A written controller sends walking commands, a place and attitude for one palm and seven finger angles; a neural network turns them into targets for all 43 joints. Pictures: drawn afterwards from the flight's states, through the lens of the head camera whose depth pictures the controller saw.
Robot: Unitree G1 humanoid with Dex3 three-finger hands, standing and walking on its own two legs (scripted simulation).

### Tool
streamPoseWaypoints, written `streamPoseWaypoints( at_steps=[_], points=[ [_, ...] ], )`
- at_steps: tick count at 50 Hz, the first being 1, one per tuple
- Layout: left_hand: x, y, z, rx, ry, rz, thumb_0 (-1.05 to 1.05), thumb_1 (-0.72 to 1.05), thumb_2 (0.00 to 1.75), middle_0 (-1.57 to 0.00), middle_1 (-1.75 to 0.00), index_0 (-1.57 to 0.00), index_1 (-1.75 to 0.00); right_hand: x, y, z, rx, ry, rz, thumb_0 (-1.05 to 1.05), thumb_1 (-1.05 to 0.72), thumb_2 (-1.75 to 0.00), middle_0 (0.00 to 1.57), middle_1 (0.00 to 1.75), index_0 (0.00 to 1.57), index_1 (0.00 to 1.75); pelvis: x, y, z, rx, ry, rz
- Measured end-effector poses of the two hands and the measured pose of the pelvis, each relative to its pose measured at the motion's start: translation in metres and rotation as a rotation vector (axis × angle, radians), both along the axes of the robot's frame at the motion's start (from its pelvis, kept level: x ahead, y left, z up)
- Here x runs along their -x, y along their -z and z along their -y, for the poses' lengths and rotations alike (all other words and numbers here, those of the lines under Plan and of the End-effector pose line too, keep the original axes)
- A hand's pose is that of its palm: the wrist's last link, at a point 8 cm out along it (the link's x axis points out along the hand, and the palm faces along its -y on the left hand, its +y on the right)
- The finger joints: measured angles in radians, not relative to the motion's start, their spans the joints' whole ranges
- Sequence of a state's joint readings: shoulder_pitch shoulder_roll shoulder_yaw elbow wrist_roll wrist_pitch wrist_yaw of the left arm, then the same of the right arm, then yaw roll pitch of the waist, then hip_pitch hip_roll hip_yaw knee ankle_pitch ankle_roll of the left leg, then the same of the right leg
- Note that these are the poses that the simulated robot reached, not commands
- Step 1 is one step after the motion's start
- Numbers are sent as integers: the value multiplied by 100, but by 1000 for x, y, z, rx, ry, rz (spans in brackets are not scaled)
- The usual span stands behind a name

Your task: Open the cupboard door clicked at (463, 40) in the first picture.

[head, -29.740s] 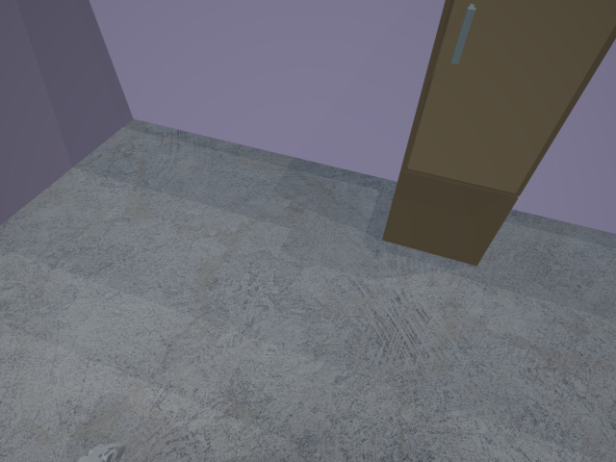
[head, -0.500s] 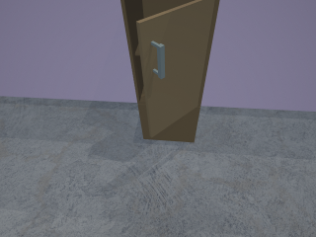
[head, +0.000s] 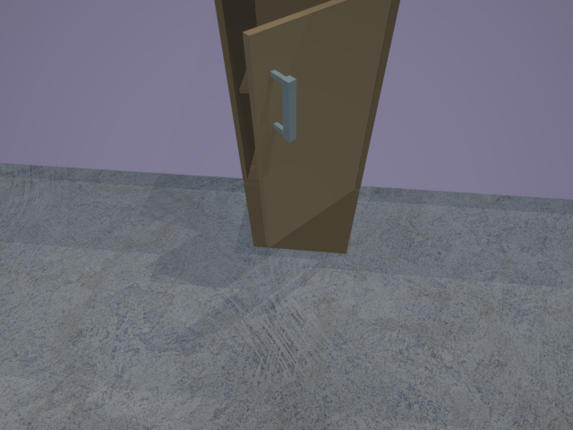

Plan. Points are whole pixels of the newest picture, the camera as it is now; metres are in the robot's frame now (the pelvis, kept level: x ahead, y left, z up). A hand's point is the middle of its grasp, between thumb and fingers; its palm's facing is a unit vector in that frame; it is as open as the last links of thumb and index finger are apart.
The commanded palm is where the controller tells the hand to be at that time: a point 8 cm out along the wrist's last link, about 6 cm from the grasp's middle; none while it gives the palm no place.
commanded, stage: look to check the result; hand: left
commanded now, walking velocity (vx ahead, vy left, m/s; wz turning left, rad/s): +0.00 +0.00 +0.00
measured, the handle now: (283, 106) +0.64 +0.04 +0.10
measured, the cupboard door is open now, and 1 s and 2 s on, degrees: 46 46 46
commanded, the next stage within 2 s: walk to a spot facing it in 0.28 s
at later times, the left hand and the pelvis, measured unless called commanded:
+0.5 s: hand out of the picture +0.10 +0.24 -0.16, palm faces -0.04 -0.94 -0.35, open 7.4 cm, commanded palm none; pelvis +0.01 +0.00 +0.00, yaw -1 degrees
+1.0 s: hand out of the picture +0.08 +0.17 -0.18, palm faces -0.22 -0.93 -0.30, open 7.4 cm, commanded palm none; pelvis -0.02 -0.03 -0.02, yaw -16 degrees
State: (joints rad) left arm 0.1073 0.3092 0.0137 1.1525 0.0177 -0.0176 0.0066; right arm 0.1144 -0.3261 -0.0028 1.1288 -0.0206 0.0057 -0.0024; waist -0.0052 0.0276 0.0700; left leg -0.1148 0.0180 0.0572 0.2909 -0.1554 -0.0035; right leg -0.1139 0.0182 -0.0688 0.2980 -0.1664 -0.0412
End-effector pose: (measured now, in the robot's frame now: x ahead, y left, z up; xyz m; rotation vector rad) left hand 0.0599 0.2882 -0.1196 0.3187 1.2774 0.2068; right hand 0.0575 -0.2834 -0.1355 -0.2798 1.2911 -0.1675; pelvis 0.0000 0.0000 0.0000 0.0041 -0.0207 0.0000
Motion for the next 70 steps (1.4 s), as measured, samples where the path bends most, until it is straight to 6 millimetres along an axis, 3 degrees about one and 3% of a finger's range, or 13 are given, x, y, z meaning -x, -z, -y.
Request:
streamPoseWaypoints(
  at_steps=[25, 30, 37, 45, 48, 55, 64, 67, 70],
  points=[
    [-34, -2, 5, -3, 30, 39, 0, 90, 90, -20, -30, -20, -30, -16, 0, 1, 3, 19, 23, 1, -90, -90, 20, 29, 20, 30, -13, 0, 2, 0, 26, -8],
    [-31, 9, 17, 22, 46, -2, 0, 90, 90, -20, -30, -20, -30, -3, 6, -10, -16, 77, 25, 1, -90, -90, 20, 29, 20, 30, -12, 5, 1, 2, 74, -11],
    [-27, 28, 36, 77, 102, -53, 0, 90, 90, -20, -30, -20, -30, 38, 19, -28, -47, 176, -4, 1, -90, -90, 20, 29, 20, 30, -2, 14, -1, -17, 147, -12],
    [-39, 29, 65, 69, 159, -14, 0, 90, 90, -20, -30, -20, -30, 85, 45, -19, -96, 254, -59, 1, -90, -90, 20, 29, 21, 30, 7, 28, 19, -35, 223, 0],
    [-35, 29, 72, 48, 178, -15, 0, 90, 90, -20, -30, -20, -30, 86, 48, -7, -100, 297, -53, 1, -90, -90, 20, 29, 21, 30, 15, 30, 25, -24, 254, 2],
    [-29, 18, 82, 44, 255, -101, 0, 90, 90, -20, -30, -20, -30, 66, 16, 12, -61, 369, 83, 1, -90, -90, 20, 29, 20, 30, 19, 10, 26, -49, 360, -35],
    [-64, 27, 73, 77, 351, -76, 0, 90, 90, -20, -30, -20, -30, 52, -7, 4, 4, 434, 200, 1, -90, -90, 20, 29, 20, 30, 15, 9, 5, -37, 469, -55],
    [-85, 39, 68, 98, 384, -57, 0, 90, 90, -20, -30, -20, -30, 62, -4, -5, 48, 450, 218, 1, -90, -90, 20, 29, 20, 30, 12, 19, -8, 3, 490, -66],
    [-108, 38, 70, 110, 431, -25, 0, 90, 90, -20, -30, -20, -30, 86, -8, -19, 53, 460, 163, 1, -90, -90, 20, 29, 20, 30, 14, 15, -10, 4, 523, -43]
  ],
)
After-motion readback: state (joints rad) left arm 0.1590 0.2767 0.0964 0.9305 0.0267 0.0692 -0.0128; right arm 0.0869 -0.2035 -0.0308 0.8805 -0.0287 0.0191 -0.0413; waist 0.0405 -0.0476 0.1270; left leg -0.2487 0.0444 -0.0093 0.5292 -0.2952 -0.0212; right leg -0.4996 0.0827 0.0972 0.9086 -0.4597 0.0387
